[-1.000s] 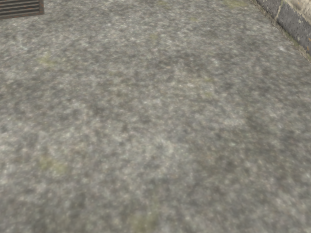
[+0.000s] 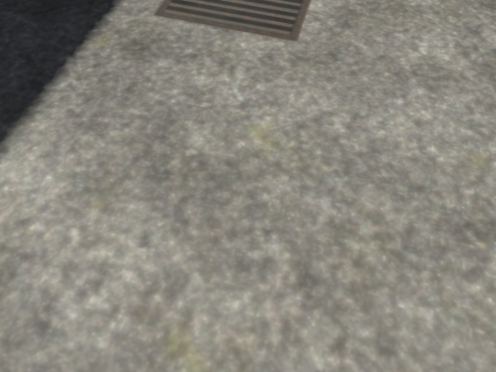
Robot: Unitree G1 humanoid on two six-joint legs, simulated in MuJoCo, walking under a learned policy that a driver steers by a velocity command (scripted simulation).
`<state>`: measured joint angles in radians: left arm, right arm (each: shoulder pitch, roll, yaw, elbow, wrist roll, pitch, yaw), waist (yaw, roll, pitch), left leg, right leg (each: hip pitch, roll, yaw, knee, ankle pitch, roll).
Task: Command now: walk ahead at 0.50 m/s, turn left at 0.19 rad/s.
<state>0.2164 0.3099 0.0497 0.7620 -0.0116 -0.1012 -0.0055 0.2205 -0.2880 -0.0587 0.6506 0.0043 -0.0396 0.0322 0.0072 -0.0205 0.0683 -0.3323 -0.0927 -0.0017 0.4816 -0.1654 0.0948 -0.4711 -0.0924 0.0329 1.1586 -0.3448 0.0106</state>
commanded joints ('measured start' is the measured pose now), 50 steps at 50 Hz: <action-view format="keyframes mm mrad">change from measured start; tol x32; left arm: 1 82 98 27 -23 6 12 1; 50 101 114 55 -155 -6 108 27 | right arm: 1 -5 -108 -26 -49 -11 -36 -8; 50 -45 -87 -17 1 -21 -49 -31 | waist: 1 14 79 -133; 16 -85 61 10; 22 95 -180 -483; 50 -4 137 -101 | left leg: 1 168 283 -272 -266 271 186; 13 359 313 0 -337 249 94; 19 458 310 88 78 963 18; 20 295 276 115 313 846 -21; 22 -352 -3 -62 893 -395 -109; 23 -456 72 -135 926 -345 -87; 42 52 98 -74 -41 120 -92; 45 669 547 -792 -123 -18 178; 50 199 355 -196 -144 492 81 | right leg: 1 -119 -63 19 -41 90 19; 16 -254 40 -35 -590 325 -62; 20 323 123 -48 -628 280 -174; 22 902 -240 796 -800 122 -438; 29 264 -61 306 -936 417 -318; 38 244 -8 300 -852 250 -214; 42 297 -9 376 -689 268 -163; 46 -286 126 166 147 -231 -1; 50 -157 35 70 49 -100 36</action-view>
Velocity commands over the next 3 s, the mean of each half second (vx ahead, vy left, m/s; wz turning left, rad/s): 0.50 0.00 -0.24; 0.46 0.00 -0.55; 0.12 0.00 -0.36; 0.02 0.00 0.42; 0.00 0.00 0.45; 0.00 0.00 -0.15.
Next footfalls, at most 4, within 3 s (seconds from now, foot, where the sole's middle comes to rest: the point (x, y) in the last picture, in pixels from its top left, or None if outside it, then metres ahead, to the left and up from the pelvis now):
0.40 right None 0.39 -0.17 -0.77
0.86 left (270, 275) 0.71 -0.05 -0.77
1.32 right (368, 290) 0.67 -0.33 -0.77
1.72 left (287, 259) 0.77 -0.10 -0.77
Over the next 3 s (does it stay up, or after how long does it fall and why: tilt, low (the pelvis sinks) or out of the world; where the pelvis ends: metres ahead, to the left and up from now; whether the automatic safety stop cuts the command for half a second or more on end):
stays up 0.69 -0.19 0.00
